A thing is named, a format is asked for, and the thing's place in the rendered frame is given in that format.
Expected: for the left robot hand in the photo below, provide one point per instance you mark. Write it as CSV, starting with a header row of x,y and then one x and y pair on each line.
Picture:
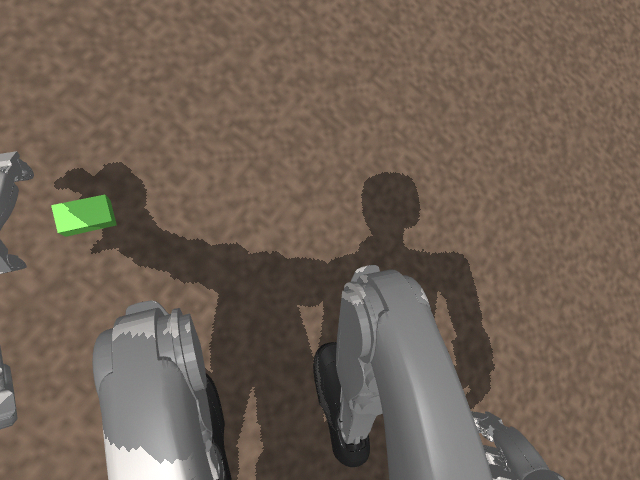
x,y
12,169

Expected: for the right robot hand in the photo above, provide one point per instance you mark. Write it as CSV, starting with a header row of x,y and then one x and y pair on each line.
x,y
514,456

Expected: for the left robot arm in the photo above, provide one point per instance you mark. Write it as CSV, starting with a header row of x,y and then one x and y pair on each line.
x,y
8,412

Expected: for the left robot foot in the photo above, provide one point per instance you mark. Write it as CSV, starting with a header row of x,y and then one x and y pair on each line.
x,y
218,425

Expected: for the small box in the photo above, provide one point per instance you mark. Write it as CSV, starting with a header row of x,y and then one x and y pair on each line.
x,y
83,215

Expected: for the right robot foot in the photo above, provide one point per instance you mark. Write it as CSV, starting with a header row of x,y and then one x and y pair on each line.
x,y
328,390

